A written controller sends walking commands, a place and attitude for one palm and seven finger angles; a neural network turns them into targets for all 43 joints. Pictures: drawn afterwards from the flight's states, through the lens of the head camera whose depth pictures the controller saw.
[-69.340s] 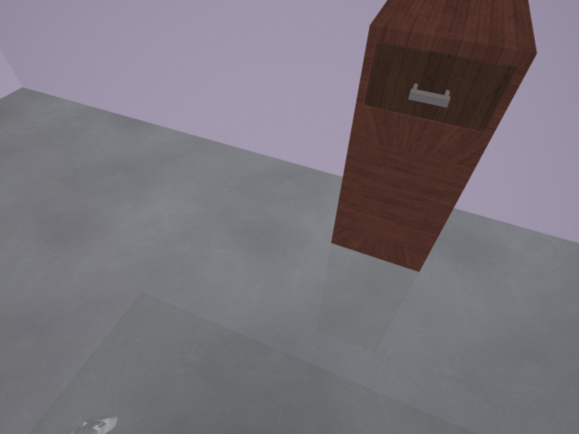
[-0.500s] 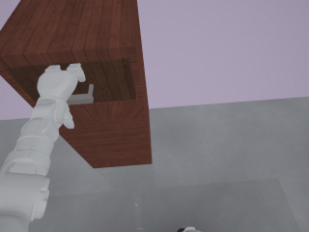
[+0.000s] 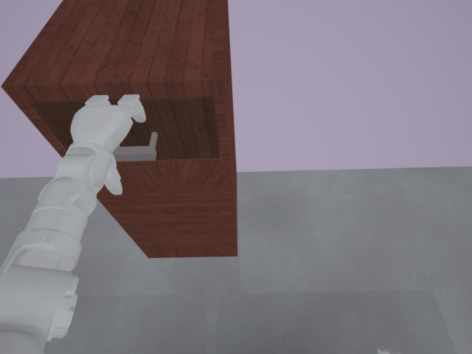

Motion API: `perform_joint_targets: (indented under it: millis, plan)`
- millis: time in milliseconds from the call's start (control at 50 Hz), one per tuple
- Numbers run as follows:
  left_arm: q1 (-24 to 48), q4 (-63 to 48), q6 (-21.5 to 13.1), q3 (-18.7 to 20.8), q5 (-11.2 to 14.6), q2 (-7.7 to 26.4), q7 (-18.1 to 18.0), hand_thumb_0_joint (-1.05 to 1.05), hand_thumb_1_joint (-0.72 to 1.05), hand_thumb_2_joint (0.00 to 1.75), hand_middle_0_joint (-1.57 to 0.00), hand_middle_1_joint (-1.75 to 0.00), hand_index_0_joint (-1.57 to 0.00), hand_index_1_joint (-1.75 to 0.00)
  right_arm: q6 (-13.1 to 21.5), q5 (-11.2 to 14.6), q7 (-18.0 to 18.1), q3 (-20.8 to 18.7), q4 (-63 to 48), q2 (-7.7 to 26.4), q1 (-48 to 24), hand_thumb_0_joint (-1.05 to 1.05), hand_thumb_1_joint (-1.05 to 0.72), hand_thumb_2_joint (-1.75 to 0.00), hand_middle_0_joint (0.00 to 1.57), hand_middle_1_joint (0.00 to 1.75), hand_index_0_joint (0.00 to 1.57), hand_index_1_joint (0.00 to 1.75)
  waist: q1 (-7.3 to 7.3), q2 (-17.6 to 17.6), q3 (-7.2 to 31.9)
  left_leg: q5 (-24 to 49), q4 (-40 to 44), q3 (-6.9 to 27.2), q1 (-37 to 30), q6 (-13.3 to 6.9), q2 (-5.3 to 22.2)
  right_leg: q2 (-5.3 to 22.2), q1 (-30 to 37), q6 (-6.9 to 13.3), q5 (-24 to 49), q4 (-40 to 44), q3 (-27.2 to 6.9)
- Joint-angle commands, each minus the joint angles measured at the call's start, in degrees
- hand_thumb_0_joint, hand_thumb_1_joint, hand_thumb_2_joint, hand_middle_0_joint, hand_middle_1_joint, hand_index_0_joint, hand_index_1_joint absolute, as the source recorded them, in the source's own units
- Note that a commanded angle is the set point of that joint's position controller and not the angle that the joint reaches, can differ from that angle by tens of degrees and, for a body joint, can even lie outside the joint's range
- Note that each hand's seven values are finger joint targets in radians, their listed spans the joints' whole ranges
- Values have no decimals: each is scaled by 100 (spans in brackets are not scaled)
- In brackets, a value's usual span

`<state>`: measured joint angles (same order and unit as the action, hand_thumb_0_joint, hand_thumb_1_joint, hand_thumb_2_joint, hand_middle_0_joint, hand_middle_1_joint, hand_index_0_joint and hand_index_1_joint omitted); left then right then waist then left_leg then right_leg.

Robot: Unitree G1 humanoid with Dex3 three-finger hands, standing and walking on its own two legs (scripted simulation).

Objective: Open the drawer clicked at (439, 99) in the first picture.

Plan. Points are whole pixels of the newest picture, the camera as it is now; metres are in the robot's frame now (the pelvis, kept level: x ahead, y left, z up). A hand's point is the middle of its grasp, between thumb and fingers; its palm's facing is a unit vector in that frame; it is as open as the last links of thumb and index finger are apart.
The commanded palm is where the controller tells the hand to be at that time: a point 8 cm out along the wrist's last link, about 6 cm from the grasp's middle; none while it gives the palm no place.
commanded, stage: re-aim the fingers above the handle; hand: left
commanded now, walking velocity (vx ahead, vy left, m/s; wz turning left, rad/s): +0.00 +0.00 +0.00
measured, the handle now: (132, 145) +0.50 +0.24 +0.02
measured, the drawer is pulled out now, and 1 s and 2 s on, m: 0.00 0.00 0.00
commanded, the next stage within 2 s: lower the fingers behind the handle in 1.86 s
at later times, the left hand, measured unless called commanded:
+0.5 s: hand (111, 147) +0.44 +0.24 +0.09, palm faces +0.02 +0.00 -1.00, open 13.8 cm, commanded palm +0.42 +0.25 +0.14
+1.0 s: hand (131, 142) +0.46 +0.21 +0.08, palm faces +0.03 -0.01 -1.00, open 13.8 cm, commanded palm +0.42 +0.23 +0.14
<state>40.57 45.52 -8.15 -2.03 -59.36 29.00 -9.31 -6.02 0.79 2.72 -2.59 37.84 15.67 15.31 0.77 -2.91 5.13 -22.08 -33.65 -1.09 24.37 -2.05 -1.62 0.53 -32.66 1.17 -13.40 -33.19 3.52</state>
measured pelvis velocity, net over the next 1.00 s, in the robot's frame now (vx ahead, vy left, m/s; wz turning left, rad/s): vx -0.01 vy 0.00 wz -0.02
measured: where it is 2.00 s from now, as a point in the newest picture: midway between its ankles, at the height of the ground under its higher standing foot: outside the picture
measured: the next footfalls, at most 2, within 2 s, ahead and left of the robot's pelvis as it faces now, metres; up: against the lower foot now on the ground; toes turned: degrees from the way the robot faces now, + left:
none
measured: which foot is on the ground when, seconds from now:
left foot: down 0.00-1.00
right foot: down 0.00-1.00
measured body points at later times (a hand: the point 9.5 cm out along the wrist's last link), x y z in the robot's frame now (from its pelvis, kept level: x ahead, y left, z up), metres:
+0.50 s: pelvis -0.01 +0.00 +0.00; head +0.05 -0.02 +0.45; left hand +0.43 +0.24 +0.14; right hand +0.07 -0.27 -0.13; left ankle -0.07 +0.09 -0.73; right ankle +0.02 -0.11 -0.73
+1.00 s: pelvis -0.01 +0.00 +0.00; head +0.06 -0.03 +0.44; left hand +0.45 +0.21 +0.14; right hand +0.05 -0.26 -0.14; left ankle -0.07 +0.09 -0.73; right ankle +0.02 -0.11 -0.73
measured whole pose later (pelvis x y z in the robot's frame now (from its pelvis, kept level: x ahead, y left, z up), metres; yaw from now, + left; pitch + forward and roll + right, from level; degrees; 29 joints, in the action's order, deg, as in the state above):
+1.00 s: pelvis -0.01 +0.00 +0.00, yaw -1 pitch +13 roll +0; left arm 42.3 49.6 -4.4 -2.2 -60.5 26.3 -13.5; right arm -5.5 0.9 1.7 -2.1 39.8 15.1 17.1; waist 2.0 -3.8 5.6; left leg -21.5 -33.4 -2.6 24.8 -2.3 -1.7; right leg 0.3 -33.8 1.0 -12.4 -33.2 2.0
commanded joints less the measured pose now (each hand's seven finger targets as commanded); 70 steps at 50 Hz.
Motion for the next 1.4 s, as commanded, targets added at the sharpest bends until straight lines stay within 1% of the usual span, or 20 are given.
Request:
perform_joint_targets:
  millis: [0,120,140,240,300,400,480,540,600,700,740,820,880,980,1040,1200,1240,1260,1300,1380]
  plan:
    - [2495,-806,326,814,-28,1835,-519,0,-50,30,-30,-120,-30,-120,154,-14,-27,-239,-377,725,352,0,-90,-90,20,30,20,30,25,60,2320,3293,149,71,-121,121,-16,-158,2055,96,2268,-89,-222]
    - [2114,-758,638,575,37,1638,-234,0,-50,30,-30,-120,-30,-120,76,44,-53,-238,-475,783,290,0,-90,-90,20,30,20,30,3,262,2321,3114,288,4,-139,48,-3,-154,2312,73,2281,49,-233]
    - [2170,-769,621,687,47,1778,-192,0,-50,30,-30,-120,-30,-120,49,45,-29,-230,-463,825,278,0,-90,-90,20,30,20,30,38,433,2353,3006,323,16,-88,32,5,-152,2414,70,2260,73,-257]
    - [2353,-1218,312,477,84,1558,-58,0,-50,30,-30,-120,-30,-120,82,59,35,-241,-562,780,206,0,-90,-90,20,30,20,30,61,247,2138,2672,394,63,-216,-12,-6,-151,2225,91,1875,175,-287]
    - [2432,-1375,144,547,55,1585,-157,0,-50,30,-30,-120,-30,-120,133,32,56,-252,-516,725,275,0,-90,-90,20,30,20,30,61,71,2220,2888,333,103,-355,22,-6,-158,2104,100,1923,112,-283]
    - [2621,-848,234,764,-45,1881,-446,0,-50,30,-30,-120,-30,-120,202,33,40,-210,-391,738,250,0,-90,-90,20,30,20,30,76,-8,1766,2232,418,71,33,65,-33,-143,1872,124,1447,132,-272]
    - [2715,-628,401,691,-105,1898,-502,0,-50,30,-30,-120,-30,-120,244,41,37,-206,-396,757,266,0,-90,-90,20,30,20,30,87,35,1989,2188,412,40,41,69,-37,-137,1965,112,1453,109,-276]
    - [2712,-537,451,399,-48,1570,-337,0,-50,30,-30,-120,-30,-120,245,50,36,-234,-418,778,342,0,-90,-90,20,30,20,30,176,123,2224,2358,368,49,-126,57,-21,-144,1989,95,1586,130,-282]
    - [2754,-521,410,-26,58,1095,-143,0,-50,30,-30,-120,-30,-120,256,67,50,-234,-448,780,351,0,-90,-90,20,30,20,30,266,212,2034,2166,367,70,-189,17,-15,-139,1786,73,1423,200,-273]
    - [3087,-786,154,183,42,1344,-125,0,-50,30,-30,-120,-30,-120,249,32,93,-225,-410,767,437,0,-90,-90,20,30,20,30,258,103,2048,2291,311,130,-214,12,-36,-139,1725,102,1468,149,-279]
    - [2978,-813,84,685,-21,1885,-265,0,-50,30,-30,-120,-30,-120,232,11,92,-229,-413,792,447,0,-90,-90,20,30,20,30,113,66,2210,2379,303,140,-120,42,-49,-156,1871,124,1502,91,-287]
    - [3100,-982,174,222,-12,1104,-586,0,-50,30,-30,-120,-30,-120,302,-8,-36,-259,-374,677,462,0,-90,-90,20,30,20,30,142,-248,2332,2957,216,171,-403,148,16,-185,1605,137,1677,-2,-228]
    - [2764,-622,461,846,-95,1793,-757,0,-50,30,-30,-120,-30,-120,268,-28,-80,-231,-348,726,462,0,-90,-90,20,30,20,30,-33,-65,2472,2999,246,100,-148,138,1,-187,2008,135,1893,-62,-243]
    - [2498,-575,780,814,-84,1819,-678,0,-50,30,-30,-120,-30,-120,209,18,-54,-201,-417,741,302,0,-90,-90,20,30,20,30,-62,335,2437,2774,405,-28,105,57,-20,-146,2510,78,2161,21,-286]
    - [2667,-441,863,550,-77,1618,-546,0,-50,30,-30,-120,-30,-120,186,57,7,-177,-426,765,210,0,-90,-90,20,30,20,30,99,462,2072,2335,523,-42,147,24,-9,-130,2335,57,1798,178,-279]
    - [2621,-608,526,86,27,1174,-111,0,-50,30,-30,-120,-30,-120,247,56,102,-196,-475,743,302,0,-90,-90,20,30,20,30,211,281,2075,2257,441,-24,-149,-29,-26,-113,2150,52,1740,237,-324]
    - [2774,-813,371,170,25,1281,-85,0,-50,30,-30,-120,-30,-120,244,53,109,-217,-468,750,340,0,-90,-90,20,30,20,30,228,266,2137,2345,409,24,-220,-17,-27,-125,2108,68,1741,227,-316]
    - [2853,-968,299,-5,57,1054,-96,0,-50,30,-30,-120,-30,-120,259,45,101,-225,-475,707,363,0,-90,-90,20,30,20,30,234,91,2188,2447,368,36,-307,-18,-36,-124,2029,73,1778,194,-317]
    - [2888,-1136,199,89,46,1098,-191,0,-50,30,-30,-120,-30,-120,278,17,74,-246,-438,694,372,0,-90,-90,20,30,20,30,201,-109,2237,2695,301,79,-458,22,-30,-136,1889,99,1822,146,-292]
    - [3051,-862,269,444,-2,1451,-478,0,-50,30,-30,-120,-30,-120,272,23,34,-226,-353,709,394,0,-90,-90,20,30,20,30,188,105,2009,2488,313,112,-124,58,-43,-152,1848,113,1698,90,-262]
